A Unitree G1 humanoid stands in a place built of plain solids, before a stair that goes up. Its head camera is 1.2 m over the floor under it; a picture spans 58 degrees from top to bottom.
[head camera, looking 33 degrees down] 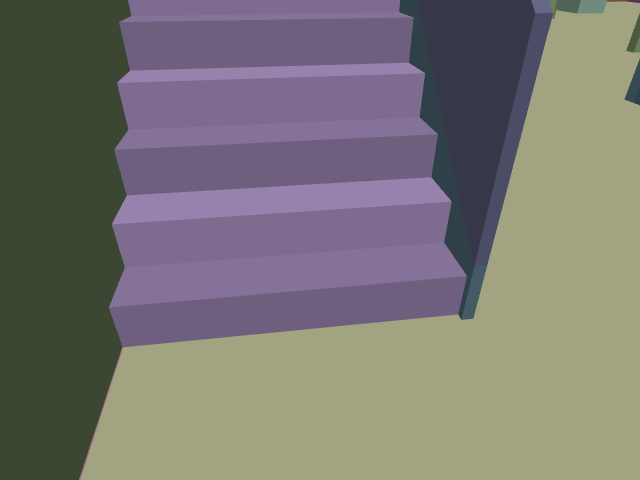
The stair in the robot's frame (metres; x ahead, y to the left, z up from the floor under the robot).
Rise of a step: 0.20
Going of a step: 0.23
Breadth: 1.30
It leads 8 degrees to the left of straight ahead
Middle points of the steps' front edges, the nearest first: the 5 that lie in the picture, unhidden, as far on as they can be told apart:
1.21 0.08 0.20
1.44 0.12 0.39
1.67 0.15 0.59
1.90 0.18 0.78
2.13 0.21 0.98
